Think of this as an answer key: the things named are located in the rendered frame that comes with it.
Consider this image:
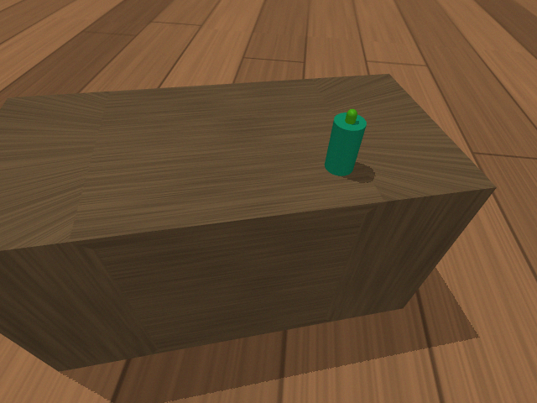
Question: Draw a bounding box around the bottle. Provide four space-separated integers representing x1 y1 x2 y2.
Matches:
325 109 367 176

